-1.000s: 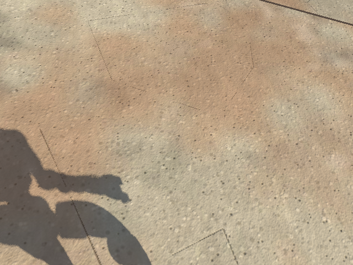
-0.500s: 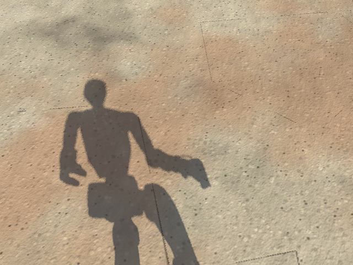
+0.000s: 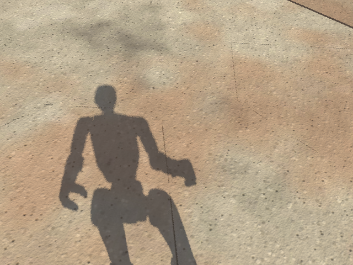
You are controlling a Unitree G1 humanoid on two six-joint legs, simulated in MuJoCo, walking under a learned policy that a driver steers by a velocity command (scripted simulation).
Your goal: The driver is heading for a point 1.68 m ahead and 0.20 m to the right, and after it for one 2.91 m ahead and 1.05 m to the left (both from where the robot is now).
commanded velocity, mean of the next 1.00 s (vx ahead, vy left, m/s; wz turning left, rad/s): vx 0.42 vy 0.00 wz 0.02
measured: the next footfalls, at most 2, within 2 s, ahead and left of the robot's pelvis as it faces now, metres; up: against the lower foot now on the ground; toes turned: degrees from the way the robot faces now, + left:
right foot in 0.10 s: +0.02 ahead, -0.12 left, +0.00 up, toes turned -2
left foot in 0.52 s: +0.35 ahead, +0.14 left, +0.00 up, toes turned +1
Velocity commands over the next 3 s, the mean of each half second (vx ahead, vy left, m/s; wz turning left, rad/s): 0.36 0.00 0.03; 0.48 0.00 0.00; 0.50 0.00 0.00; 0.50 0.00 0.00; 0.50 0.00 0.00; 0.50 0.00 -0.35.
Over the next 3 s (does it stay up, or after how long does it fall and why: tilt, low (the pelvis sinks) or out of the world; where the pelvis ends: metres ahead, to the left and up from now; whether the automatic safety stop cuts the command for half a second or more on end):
stays up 1.54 0.03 0.01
